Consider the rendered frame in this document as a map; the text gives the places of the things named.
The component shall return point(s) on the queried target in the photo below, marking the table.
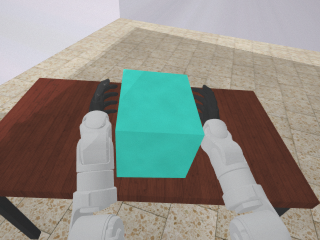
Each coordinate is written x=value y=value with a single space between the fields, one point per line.
x=38 y=153

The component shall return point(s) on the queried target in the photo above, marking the robot right forearm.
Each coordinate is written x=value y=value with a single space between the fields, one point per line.
x=241 y=193

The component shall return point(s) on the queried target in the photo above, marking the robot left forearm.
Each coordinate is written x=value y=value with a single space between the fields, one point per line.
x=95 y=188

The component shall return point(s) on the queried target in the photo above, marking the left robot hand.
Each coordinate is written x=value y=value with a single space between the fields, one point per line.
x=97 y=102

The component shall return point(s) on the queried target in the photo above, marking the right robot upper arm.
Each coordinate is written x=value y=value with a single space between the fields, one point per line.
x=261 y=225

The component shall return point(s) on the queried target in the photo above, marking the left robot upper arm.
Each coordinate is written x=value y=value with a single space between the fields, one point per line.
x=98 y=227

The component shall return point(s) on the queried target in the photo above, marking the right robot hand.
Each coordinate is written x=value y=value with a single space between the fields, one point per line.
x=209 y=108

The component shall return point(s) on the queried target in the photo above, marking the carton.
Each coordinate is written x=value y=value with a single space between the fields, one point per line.
x=158 y=129

